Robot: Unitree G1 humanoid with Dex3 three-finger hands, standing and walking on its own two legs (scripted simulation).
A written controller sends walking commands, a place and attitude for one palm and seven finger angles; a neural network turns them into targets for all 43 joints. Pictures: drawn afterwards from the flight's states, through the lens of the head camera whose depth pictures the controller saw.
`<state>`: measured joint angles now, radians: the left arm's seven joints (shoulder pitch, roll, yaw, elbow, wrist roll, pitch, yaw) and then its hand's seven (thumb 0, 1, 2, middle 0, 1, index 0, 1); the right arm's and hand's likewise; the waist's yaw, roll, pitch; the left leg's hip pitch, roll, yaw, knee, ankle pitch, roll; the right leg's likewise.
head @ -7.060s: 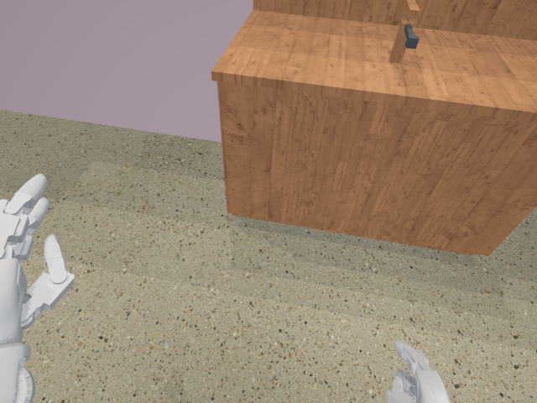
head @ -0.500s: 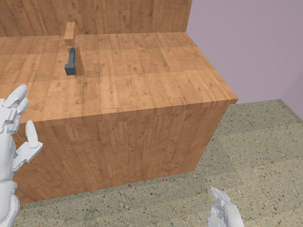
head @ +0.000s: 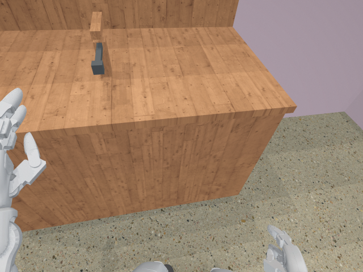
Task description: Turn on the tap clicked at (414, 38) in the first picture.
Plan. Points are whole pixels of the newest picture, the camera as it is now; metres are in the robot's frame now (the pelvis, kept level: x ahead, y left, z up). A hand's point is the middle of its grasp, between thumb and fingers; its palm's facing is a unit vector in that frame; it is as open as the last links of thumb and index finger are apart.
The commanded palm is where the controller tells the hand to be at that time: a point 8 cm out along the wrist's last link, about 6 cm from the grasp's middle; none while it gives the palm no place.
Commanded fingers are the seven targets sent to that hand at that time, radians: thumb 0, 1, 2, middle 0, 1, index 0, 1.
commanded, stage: come to a stop and stand still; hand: left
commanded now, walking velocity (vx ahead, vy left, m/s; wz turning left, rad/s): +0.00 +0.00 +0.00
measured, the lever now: (98, 67) +0.56 +0.30 +0.13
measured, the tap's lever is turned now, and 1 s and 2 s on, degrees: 0 0 0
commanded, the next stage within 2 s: look again from close up in 0.78 s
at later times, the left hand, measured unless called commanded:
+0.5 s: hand (43, 160) +0.23 +0.26 +0.18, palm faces +0.34 -0.88 -0.34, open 7.4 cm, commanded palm +0.17 +0.30 +0.19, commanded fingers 0.00 0.90 0.90 -0.20 -0.30 -0.20 -0.30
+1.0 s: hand (29, 157) +0.23 +0.29 +0.17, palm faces +0.34 -0.87 -0.34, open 7.4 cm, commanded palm +0.18 +0.32 +0.19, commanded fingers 0.00 0.90 0.90 -0.20 -0.30 -0.20 -0.30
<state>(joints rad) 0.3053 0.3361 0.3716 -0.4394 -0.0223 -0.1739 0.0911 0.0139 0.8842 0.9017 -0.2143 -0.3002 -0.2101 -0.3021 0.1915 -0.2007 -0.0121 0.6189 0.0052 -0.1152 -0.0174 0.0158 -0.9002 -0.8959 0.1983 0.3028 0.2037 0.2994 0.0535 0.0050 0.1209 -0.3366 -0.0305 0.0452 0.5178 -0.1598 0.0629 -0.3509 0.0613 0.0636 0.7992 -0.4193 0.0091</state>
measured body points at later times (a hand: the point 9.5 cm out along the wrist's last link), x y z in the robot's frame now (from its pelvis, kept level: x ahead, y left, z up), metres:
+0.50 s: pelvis -0.01 +0.03 +0.01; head +0.00 +0.04 +0.46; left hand +0.20 +0.30 +0.19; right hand +0.13 -0.22 -0.07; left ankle +0.02 +0.16 -0.73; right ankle -0.01 -0.06 -0.73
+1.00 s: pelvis +0.00 +0.06 +0.01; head +0.01 +0.06 +0.46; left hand +0.21 +0.33 +0.19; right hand +0.16 -0.17 -0.07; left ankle +0.02 +0.16 -0.73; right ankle -0.01 -0.06 -0.73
